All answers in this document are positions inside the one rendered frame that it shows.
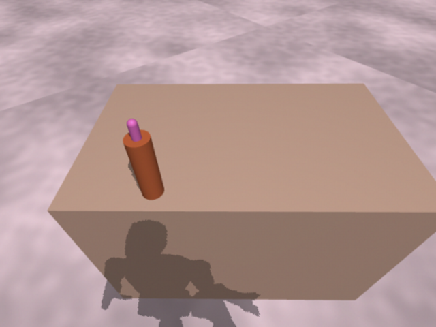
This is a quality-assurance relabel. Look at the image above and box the bottle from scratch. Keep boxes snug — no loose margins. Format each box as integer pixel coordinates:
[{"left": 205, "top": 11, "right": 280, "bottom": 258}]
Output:
[{"left": 123, "top": 119, "right": 164, "bottom": 200}]

